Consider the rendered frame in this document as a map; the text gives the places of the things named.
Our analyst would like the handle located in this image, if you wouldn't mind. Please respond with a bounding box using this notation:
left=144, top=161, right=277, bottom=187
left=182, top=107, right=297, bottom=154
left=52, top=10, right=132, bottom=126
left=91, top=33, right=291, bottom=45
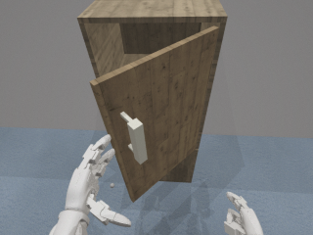
left=120, top=112, right=148, bottom=164

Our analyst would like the left robot hand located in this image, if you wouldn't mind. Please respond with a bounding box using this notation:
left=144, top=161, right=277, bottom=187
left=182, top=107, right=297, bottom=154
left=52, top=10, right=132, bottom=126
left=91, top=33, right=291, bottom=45
left=65, top=134, right=132, bottom=227

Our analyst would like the robot left forearm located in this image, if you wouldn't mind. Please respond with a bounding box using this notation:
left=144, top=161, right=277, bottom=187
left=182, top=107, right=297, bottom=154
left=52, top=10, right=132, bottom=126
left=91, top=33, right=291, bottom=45
left=49, top=210, right=90, bottom=235

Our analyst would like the right robot hand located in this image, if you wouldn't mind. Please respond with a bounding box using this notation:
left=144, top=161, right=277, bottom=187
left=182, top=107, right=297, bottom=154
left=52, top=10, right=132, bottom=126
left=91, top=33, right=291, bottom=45
left=224, top=191, right=264, bottom=235

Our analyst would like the cupboard door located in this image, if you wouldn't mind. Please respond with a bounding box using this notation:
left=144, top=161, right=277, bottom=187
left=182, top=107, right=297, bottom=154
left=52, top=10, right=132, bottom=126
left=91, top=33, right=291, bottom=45
left=89, top=25, right=219, bottom=203

